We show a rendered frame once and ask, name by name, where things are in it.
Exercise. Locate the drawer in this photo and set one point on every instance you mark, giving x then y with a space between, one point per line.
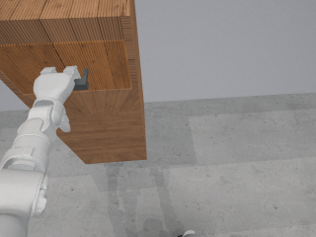
106 61

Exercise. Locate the cabinet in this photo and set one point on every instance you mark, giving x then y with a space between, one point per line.
108 125

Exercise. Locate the left robot upper arm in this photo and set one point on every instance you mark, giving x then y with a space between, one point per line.
23 195

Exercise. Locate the left robot forearm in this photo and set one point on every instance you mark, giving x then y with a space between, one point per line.
31 146

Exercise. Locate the left robot hand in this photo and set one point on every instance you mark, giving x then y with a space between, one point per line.
57 85

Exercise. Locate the handle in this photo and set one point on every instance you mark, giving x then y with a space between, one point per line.
82 83

